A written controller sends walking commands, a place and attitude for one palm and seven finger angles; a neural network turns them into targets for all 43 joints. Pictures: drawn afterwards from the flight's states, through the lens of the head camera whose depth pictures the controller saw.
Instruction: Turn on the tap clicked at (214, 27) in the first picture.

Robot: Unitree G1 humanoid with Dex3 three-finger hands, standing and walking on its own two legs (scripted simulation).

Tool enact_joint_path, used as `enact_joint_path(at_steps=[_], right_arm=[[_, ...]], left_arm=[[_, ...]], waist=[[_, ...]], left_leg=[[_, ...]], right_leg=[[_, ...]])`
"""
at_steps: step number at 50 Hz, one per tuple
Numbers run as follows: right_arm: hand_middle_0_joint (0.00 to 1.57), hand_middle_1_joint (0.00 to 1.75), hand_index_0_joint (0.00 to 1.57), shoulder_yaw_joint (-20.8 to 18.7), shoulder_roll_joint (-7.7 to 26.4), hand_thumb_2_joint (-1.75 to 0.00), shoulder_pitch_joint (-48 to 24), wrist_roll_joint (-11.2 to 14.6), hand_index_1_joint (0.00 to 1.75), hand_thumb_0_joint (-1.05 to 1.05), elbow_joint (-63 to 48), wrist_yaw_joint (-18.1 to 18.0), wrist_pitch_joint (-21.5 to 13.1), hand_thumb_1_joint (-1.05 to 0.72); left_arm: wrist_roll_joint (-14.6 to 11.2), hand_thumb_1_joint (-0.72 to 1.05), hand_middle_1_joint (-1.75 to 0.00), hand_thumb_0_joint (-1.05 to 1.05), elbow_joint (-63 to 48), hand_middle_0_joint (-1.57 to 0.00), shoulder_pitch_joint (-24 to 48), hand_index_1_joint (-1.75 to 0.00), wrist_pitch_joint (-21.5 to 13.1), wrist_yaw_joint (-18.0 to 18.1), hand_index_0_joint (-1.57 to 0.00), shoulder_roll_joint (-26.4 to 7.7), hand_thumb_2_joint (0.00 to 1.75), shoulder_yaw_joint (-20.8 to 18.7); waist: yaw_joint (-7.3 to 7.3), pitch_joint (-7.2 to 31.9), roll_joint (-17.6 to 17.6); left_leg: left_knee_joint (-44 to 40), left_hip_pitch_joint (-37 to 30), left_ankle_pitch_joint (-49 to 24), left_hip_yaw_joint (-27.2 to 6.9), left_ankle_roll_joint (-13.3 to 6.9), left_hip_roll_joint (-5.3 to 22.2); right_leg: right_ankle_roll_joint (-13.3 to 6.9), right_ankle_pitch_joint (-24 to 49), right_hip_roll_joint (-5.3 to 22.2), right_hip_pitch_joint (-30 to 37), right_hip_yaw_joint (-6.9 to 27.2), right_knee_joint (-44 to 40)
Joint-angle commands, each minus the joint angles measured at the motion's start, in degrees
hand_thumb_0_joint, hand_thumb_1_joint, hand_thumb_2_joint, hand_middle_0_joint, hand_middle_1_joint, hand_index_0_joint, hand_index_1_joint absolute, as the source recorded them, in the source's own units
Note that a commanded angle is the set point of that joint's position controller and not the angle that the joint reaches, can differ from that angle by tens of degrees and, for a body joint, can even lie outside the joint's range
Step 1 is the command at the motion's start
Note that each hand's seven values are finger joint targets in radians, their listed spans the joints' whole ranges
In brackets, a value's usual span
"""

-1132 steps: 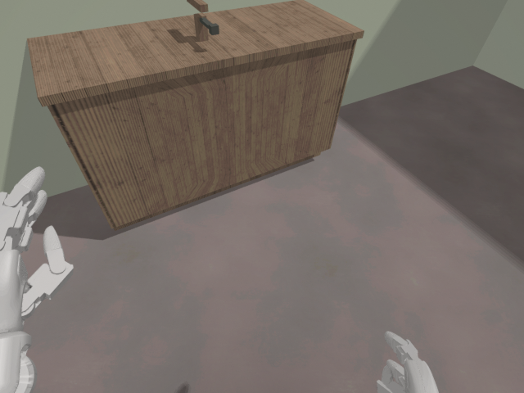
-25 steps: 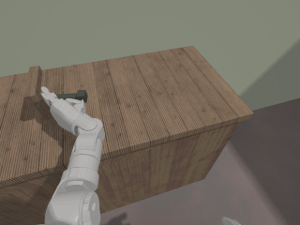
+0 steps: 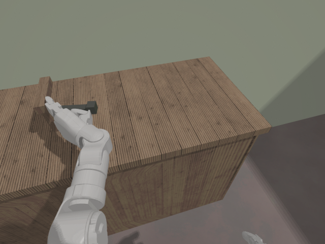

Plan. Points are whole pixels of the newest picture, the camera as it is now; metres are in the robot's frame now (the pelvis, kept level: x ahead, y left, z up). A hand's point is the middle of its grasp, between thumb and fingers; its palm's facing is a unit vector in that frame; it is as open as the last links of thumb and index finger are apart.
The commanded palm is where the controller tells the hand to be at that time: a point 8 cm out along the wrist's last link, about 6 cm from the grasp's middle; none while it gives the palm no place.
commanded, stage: lift the hand up off the lever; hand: left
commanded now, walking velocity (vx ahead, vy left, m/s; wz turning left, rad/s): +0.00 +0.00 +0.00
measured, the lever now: (92, 107) +0.48 +0.23 +0.07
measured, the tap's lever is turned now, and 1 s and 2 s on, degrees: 78 78 78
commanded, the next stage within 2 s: draw the hand back beside the body in 1.08 s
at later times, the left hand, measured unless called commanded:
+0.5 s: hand (91, 108) +0.42 +0.20 +0.13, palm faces +0.81 -0.58 -0.07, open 7.8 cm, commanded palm +0.35 +0.22 +0.14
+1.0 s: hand (86, 105) +0.40 +0.20 +0.15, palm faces +0.81 -0.59 -0.07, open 7.8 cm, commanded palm +0.35 +0.22 +0.15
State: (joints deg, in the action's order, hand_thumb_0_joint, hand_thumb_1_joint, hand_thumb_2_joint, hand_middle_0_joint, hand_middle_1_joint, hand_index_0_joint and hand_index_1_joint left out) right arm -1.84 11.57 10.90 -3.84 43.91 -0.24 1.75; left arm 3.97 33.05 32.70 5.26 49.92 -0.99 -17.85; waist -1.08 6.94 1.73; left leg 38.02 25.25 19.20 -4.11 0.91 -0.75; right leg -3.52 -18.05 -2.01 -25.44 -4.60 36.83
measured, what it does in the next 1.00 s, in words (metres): stands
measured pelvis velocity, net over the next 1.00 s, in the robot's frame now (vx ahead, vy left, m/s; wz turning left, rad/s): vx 0.01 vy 0.00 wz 0.00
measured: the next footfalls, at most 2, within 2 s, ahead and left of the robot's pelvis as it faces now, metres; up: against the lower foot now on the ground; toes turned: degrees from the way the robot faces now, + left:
none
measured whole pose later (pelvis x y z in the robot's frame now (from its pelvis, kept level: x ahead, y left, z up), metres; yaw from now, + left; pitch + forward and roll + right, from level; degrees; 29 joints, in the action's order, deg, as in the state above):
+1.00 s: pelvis +0.01 +0.00 +0.01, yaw +0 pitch +3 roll +0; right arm -0.6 10.5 5.7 -2.7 43.8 -1.2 1.4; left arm 2.4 23.3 31.3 15.4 48.5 1.0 -14.3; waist 1.9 5.7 2.0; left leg 32.1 17.7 17.4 -3.9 1.0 -0.9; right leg -3.5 -16.7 -1.9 -18.4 -4.3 31.9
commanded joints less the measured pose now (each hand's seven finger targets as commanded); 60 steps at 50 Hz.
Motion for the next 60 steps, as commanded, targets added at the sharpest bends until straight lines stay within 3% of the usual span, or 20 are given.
enact_joint_path(at_steps=[1,4,5,8,12,13,17,18,19,21,23,26,33,36,42,43,52,58,59,60], right_arm=[[0.20,0.30,0.20,-1.56,6.40,-0.90,-5.38,0.15,0.30,0.00,-6.89,-0.58,-3.01,-0.90],[0.20,0.30,0.20,-1.52,6.36,-0.90,-5.90,0.13,0.30,0.00,-6.68,-0.64,-3.46,-0.90],[0.20,0.30,0.20,-1.40,6.22,-0.90,-5.54,-0.01,0.30,0.00,-6.29,-0.60,-3.62,-0.90],[0.20,0.30,0.20,-1.60,6.70,-0.90,-5.92,0.12,0.30,0.00,-6.41,-0.90,-3.40,-0.90],[0.20,0.30,0.20,-1.40,6.50,-0.90,-5.69,0.00,0.30,0.00,-6.43,-0.66,-3.56,-0.90],[0.20,0.30,0.20,-1.60,6.75,-0.90,-5.64,0.04,0.30,0.00,-6.25,-0.82,-3.50,-0.90],[0.20,0.30,0.20,-1.70,6.40,-0.90,-4.88,-0.13,0.30,0.00,-7.11,-0.16,-3.21,-0.90],[0.20,0.30,0.20,-2.01,6.63,-0.90,-4.98,-0.06,0.30,0.00,-7.14,-0.23,-2.96,-0.90],[0.20,0.30,0.20,-1.73,6.45,-0.90,-5.15,0.03,0.30,0.00,-7.64,-0.06,-2.85,-0.90],[0.20,0.30,0.20,-1.64,6.41,-0.90,-5.54,0.32,0.30,0.00,-7.85,-0.18,-2.51,-0.90],[0.20,0.30,0.20,-1.76,6.59,-0.90,-6.52,0.42,0.30,0.00,-7.82,-0.47,-2.49,-0.90],[0.20,0.30,0.20,-1.58,6.01,-0.90,-7.47,0.48,0.30,0.00,-7.99,-0.38,-2.81,-0.90],[0.20,0.30,0.20,-1.38,5.93,-0.90,-9.54,0.66,0.30,0.00,-7.26,-0.96,-3.49,-0.90],[0.20,0.30,0.20,-1.03,5.60,-0.90,-10.37,0.72,0.30,0.00,-7.09,-0.87,-3.59,-0.90],[0.20,0.30,0.20,-0.59,5.40,-0.90,-11.44,0.88,0.30,0.00,-7.22,-1.33,-3.28,-0.90],[0.20,0.30,0.20,-0.77,5.55,-0.90,-11.75,0.88,0.30,0.00,-7.31,-1.37,-3.02,-0.90],[0.20,0.30,0.20,-0.47,5.49,-0.90,-12.03,1.33,0.30,0.00,-7.74,-1.35,-3.17,-0.90],[0.20,0.30,0.20,-0.83,5.77,-0.90,-11.75,1.37,0.30,0.00,-7.66,-1.55,-3.37,-0.90],[0.20,0.30,0.20,-0.74,5.60,-0.90,-11.76,1.38,0.30,0.00,-7.76,-1.48,-3.36,-0.90],[0.20,0.30,0.20,-0.87,7.31,-0.90,-9.22,1.62,0.30,0.00,-8.53,-2.43,-1.93,-0.90]], left_arm=[[2.48,0.90,-0.15,0.00,-12.99,-0.15,27.23,-0.15,-3.19,0.08,-0.15,-7.58,0.90,3.44],[2.75,0.90,-0.15,0.00,-13.85,-0.15,28.31,-0.15,-3.50,0.27,-0.15,-7.69,0.90,3.81],[2.77,0.90,-0.15,0.00,-12.48,-0.15,28.70,-0.15,-3.36,0.29,-0.15,-6.51,0.90,4.70],[2.13,0.90,-0.15,0.00,-11.07,-0.15,26.43,-0.15,-2.58,0.40,-0.15,-9.59,0.90,1.08],[2.11,0.90,-0.15,0.00,-10.53,-0.15,28.95,-0.15,-1.84,0.51,-0.15,-7.05,0.90,3.53],[2.24,0.90,-0.15,0.00,-10.58,-0.15,28.44,-0.15,-1.84,0.78,-0.15,-10.07,0.90,0.39],[2.51,0.90,-0.15,0.00,-14.12,-0.15,26.31,-0.15,-1.04,0.84,-0.15,-7.20,0.90,2.79],[2.40,0.90,-0.15,0.00,-13.92,-0.15,23.50,-0.15,-0.56,0.76,-0.15,-8.92,0.90,0.66],[2.01,0.90,-0.15,0.00,-15.40,-0.15,23.14,-0.15,-0.09,0.42,-0.15,-6.59,0.90,2.90],[1.44,0.90,-0.15,0.00,-16.08,-0.15,21.84,-0.15,1.10,0.08,-0.15,-6.96,0.90,2.47],[1.39,0.90,-0.15,0.00,-18.17,-0.15,21.87,-0.15,1.73,-0.10,-0.15,-7.94,0.90,1.78],[1.61,0.90,-0.15,0.00,-22.01,-0.15,22.03,-0.15,2.47,-0.47,-0.15,-5.33,0.90,5.20],[1.03,0.90,-0.15,0.00,-23.76,-0.15,22.32,-0.15,4.18,-0.80,-0.15,-5.16,0.90,5.70],[0.94,0.90,-0.15,0.00,-22.84,-0.15,22.31,-0.15,5.25,-1.01,-0.15,-2.56,0.90,8.28],[0.57,0.90,-0.15,0.00,-22.16,-0.15,24.16,-0.15,6.19,-0.47,-0.15,-5.53,0.90,5.17],[0.75,0.90,-0.15,0.00,-22.42,-0.15,22.84,-0.15,6.18,-0.50,-0.15,-7.47,0.90,3.26],[0.25,0.90,-0.15,0.00,-23.31,-0.15,22.56,-0.15,6.82,-1.91,-0.15,-4.26,0.90,6.83],[0.06,0.90,-0.15,0.00,-25.39,-0.15,20.58,-0.15,6.08,-1.93,-0.15,-7.37,0.90,3.88],[0.17,0.90,-0.15,0.00,-26.04,-0.15,20.53,-0.15,6.07,-2.12,-0.15,-6.09,0.90,5.41],[2.14,0.90,-0.15,0.00,-30.69,-0.15,15.96,-0.15,5.17,-11.49,-0.15,-5.14,0.90,15.50]], waist=[[-1.08,13.40,-3.20],[-0.79,14.34,-0.70],[-1.08,13.79,-2.25],[0.10,14.15,-2.63],[-0.74,13.78,-3.58],[0.29,14.61,-2.79],[0.32,17.59,-2.87],[1.49,18.02,-3.04],[1.12,17.97,-3.42],[1.15,16.33,-5.52],[1.65,15.83,-4.42],[1.27,15.63,-2.49],[1.99,13.96,-2.15],[1.61,12.89,-2.78],[2.34,13.76,-5.72],[3.23,14.31,-3.43],[2.00,12.62,-4.56],[3.19,14.53,-2.78],[2.80,14.61,-2.92],[-0.27,14.54,-5.50]], left_leg=[[-4.05,-2.80,-10.86,3.23,-1.77,-0.53],[-4.48,-3.68,-10.29,2.92,-1.57,-0.60],[-4.52,-3.78,-10.36,2.96,-1.61,-0.56],[-4.99,-2.87,-9.86,2.98,-1.60,-0.73],[-5.02,-3.70,-10.48,3.21,-1.73,-0.52],[-5.36,-3.53,-10.78,2.84,-1.51,-0.51],[-4.42,-5.84,-17.90,3.61,-1.20,-0.31],[-4.67,-5.75,-19.09,3.20,-0.86,-0.22],[-4.64,-6.29,-20.27,3.63,-1.01,-0.27],[-5.05,-5.63,-19.86,3.68,-1.07,-0.19],[-5.56,-6.78,-19.93,3.61,-1.09,-0.09],[-5.49,-8.19,-20.65,3.92,-0.90,-0.02],[-6.93,-9.54,-18.88,3.11,-0.38,-0.16],[-7.03,-9.92,-18.54,3.22,-0.35,-0.10],[-7.80,-9.24,-16.69,3.52,-0.79,-0.27],[-8.07,-9.46,-17.44,3.43,-0.55,-0.22],[-8.04,-10.08,-17.37,3.72,-1.13,-0.30],[-8.21,-10.68,-19.41,3.43,-0.87,-0.39],[-8.04,-11.08,-20.36,3.62,-0.83,-0.25],[-7.52,-13.67,-22.44,4.35,-2.01,-0.36]], right_leg=[[2.37,10.62,2.58,10.48,2.84,-7.46],[2.00,8.77,2.38,9.93,2.65,-7.24],[2.11,9.11,2.34,9.79,2.39,-7.27],[2.13,8.63,2.40,11.12,2.62,-7.80],[2.32,9.40,2.47,10.68,2.55,-8.09],[2.03,9.30,2.30,11.38,2.41,-7.82],[2.03,18.91,2.45,13.99,1.96,-5.94],[1.74,19.62,2.20,14.84,1.64,-5.51],[1.98,21.80,2.50,15.30,1.74,-5.43],[2.31,22.66,2.74,16.13,1.85,-6.06],[2.06,21.40,2.56,16.02,1.77,-6.62],[1.89,21.05,2.59,15.65,1.71,-6.76],[1.50,16.44,2.32,14.96,1.30,-7.96],[1.59,15.94,2.50,14.30,1.31,-8.35],[2.24,15.79,3.12,16.46,2.22,-9.78],[1.94,15.91,2.93,17.13,2.17,-9.62],[2.37,17.76,3.35,16.68,2.43,-10.25],[2.06,19.40,3.18,18.22,2.25,-9.53],[2.13,20.72,3.29,18.29,2.27,-9.20],[1.97,26.73,2.99,18.71,3.75,-7.24]])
